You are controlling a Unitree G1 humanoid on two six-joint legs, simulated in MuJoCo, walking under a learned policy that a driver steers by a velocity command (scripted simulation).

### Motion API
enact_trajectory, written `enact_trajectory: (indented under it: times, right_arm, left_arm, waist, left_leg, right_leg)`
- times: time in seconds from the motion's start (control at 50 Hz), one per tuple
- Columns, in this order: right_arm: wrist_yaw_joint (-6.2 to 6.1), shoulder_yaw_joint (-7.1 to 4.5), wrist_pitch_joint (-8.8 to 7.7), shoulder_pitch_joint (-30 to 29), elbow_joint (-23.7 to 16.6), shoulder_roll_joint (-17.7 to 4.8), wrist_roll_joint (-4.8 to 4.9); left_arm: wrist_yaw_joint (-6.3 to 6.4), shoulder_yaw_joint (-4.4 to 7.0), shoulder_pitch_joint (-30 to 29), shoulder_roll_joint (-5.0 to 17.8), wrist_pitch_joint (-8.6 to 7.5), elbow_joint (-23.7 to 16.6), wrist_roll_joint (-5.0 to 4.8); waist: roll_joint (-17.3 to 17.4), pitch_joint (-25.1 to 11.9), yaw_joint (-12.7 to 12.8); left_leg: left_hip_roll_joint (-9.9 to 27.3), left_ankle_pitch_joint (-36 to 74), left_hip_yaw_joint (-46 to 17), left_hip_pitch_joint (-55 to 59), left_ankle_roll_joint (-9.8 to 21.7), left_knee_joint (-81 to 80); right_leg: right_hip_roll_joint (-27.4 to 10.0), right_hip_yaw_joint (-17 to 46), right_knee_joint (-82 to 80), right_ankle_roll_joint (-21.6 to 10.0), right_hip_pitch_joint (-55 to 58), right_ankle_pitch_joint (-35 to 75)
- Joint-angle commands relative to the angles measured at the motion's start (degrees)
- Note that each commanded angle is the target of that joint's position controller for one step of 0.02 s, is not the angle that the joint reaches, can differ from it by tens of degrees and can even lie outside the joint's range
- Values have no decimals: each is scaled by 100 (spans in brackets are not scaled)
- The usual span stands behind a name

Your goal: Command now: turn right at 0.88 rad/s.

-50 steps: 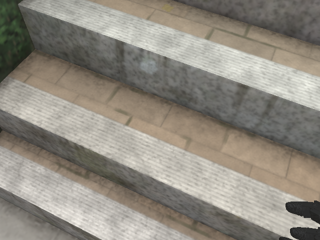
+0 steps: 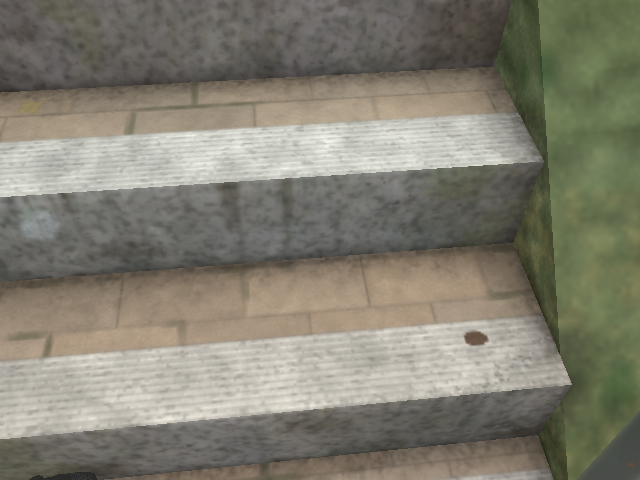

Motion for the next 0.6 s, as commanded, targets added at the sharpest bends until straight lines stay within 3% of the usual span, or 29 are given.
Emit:
enact_trajectory:
  times: [0.02,0.04,0.08,0.1,0.12,0.16,0.18,0.2,0.22,0.24,0.26,0.28,0.3,0.32,0.34,0.36,0.38,0.4,0.44,0.46,0.52,0.6]
  right_arm:
    - [-201,144,-178,-1590,-1012,-73,161]
    - [-336,152,-135,-1286,-989,-268,226]
    - [-523,174,-43,-413,-904,-484,172]
    - [-533,139,-14,-27,-860,-571,148]
    - [-538,89,-46,278,-799,-641,167]
    - [-393,118,-125,111,-803,-419,231]
    - [-296,73,-155,149,-793,-493,312]
    - [-245,-20,-162,408,-749,-704,372]
    - [-223,-48,-158,658,-671,-739,425]
    - [-214,-119,-174,1055,-586,-852,474]
    - [-194,-151,-216,1142,-570,-851,427]
    - [-134,-89,-294,902,-686,-480,326]
    - [-211,-90,-373,-72,-1091,-367,339]
    - [-285,-285,-320,-120,-1037,-879,351]
    - [-305,-347,-171,435,-817,-788,441]
    - [-334,-333,-88,713,-622,-686,435]
    - [-342,-335,-26,757,-616,-706,334]
    - [-330,-318,-7,715,-619,-625,255]
    - [-264,-231,19,197,-846,-464,217]
    - [-232,-207,12,132,-901,-453,250]
    - [-59,-131,-57,22,-1059,-362,304]
    - [135,-91,-54,-221,-1234,-323,311]
  left_arm:
    - [27,179,928,850,34,-221,173]
    - [-38,96,525,648,-51,-411,201]
    - [-155,-94,-52,328,-192,-584,185]
    - [-188,-196,-213,146,-237,-629,168]
    - [-165,-226,-164,128,-241,-572,213]
    - [-219,-344,197,-219,-228,-298,248]
    - [-271,-371,185,-301,-245,-174,247]
    - [-288,-272,267,-79,-246,-33,195]
    - [-296,-188,536,89,-213,172,149]
    - [-282,-109,674,271,-187,346,130]
    - [-250,-68,894,446,-181,430,95]
    - [-209,10,1408,735,-151,553,86]
    - [-255,175,1254,1341,-166,715,500]
    - [-301,-55,773,742,-353,291,730]
    - [-281,-171,-124,418,-448,221,674]
    - [-251,-187,-570,348,-543,93,474]
    - [-210,-219,-751,206,-582,96,296]
    - [-122,-250,-598,188,-601,162,233]
    - [36,-234,-151,264,-586,332,206]
    - [90,-242,11,254,-544,392,235]
    - [130,-126,307,533,-458,509,271]
    - [85,-10,180,792,-437,593,257]
  waist:
    - [270,20,770]
    - [-86,110,536]
    - [-117,-150,125]
    - [190,-331,-6]
    - [602,-535,-56]
    - [1302,-857,164]
    - [1704,-778,62]
    - [1890,-639,-78]
    - [1896,-536,-80]
    - [1780,-277,-134]
    - [1537,-120,-81]
    - [337,-400,146]
    - [-1796,-339,451]
    - [-966,-162,501]
    - [-813,-89,-47]
    - [-587,10,-276]
    - [-565,53,-285]
    - [-374,-39,-249]
    - [-209,-177,-21]
    - [-289,-268,65]
    - [-488,-524,251]
    - [-519,-353,325]
  left_leg:
    - [1655,515,-1215,-1006,751,-1639]
    - [1428,541,-1037,-907,830,-1404]
    - [1377,501,-973,-204,1109,-1135]
    - [1391,424,-1043,228,1222,-1202]
    - [1402,177,-1049,478,1229,-1432]
    - [1317,-472,-949,413,957,-1814]
    - [1366,-653,-1168,499,873,-1966]
    - [1480,-737,-1410,485,825,-1887]
    - [1465,-1038,-1492,295,700,-1742]
    - [1339,-1204,-1570,25,542,-1648]
    - [1239,-1075,-1624,-582,287,-1425]
    - [797,-1377,-1073,-1890,-155,143]
    - [39,-1956,158,-2777,-612,2099]
    - [217,-2105,-639,-2429,-833,3978]
    - [154,-1724,-731,-2447,-789,5024]
    - [277,-1050,-918,-2544,-723,4879]
    - [286,-529,-867,-2732,-804,4990]
    - [314,-153,-784,-2740,-876,5049]
    - [421,365,-602,-3049,-1006,4518]
    - [467,385,-508,-3116,-1059,4028]
    - [669,-55,-316,-2853,-1137,3302]
    - [876,-351,-97,-2317,-944,2407]
  right_leg:
    - [-706,-514,3136,306,-87,883]
    - [-653,-380,2835,307,-120,1361]
    - [-597,-434,1720,366,-251,1991]
    - [-594,-476,827,391,-260,1840]
    - [-614,-513,-274,402,22,1583]
    - [-1003,-750,-3081,193,1445,248]
    - [-1093,-1167,-4064,53,1889,-323]
    - [-902,-1448,-4710,-44,2173,-332]
    - [-745,-1638,-5633,-192,2635,548]
    - [-548,-1689,-6230,-360,2833,1140]
    - [-863,-1232,-6521,-614,3299,1420]
    - [-1864,-202,-6419,-907,4431,1710]
    - [-3565,1134,-6900,-1988,3007,1960]
    - [-3619,1083,-7074,-2434,2306,2774]
    - [-3230,346,-6897,-2028,2059,3117]
    - [-2671,-314,-6855,-1583,2080,2868]
    - [-2559,-527,-6725,-1519,2318,3056]
    - [-2500,-746,-6659,-1512,2459,3274]
    - [-2585,-982,-6578,-1578,2988,3531]
    - [-2632,-947,-6541,-1633,3362,3648]
    - [-3008,-928,-6692,-1847,3869,3679]
    - [-3189,-1229,-6809,-1832,3641,3152]
Keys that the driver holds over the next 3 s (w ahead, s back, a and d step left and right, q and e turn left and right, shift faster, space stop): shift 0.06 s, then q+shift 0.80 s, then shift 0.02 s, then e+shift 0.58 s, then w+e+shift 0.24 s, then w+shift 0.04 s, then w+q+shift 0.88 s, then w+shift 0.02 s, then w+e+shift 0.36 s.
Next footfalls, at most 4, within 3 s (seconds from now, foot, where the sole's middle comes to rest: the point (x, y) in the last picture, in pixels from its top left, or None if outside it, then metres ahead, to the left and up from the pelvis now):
0.26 right None -0.09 -0.16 -0.76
0.78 left None -0.17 0.10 -0.76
1.42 right None -0.12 -0.13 -0.76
1.84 left None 0.05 0.06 -0.76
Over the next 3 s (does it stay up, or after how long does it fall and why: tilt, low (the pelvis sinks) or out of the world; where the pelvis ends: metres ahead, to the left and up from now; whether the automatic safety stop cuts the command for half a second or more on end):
stays up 0.21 0.01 0.03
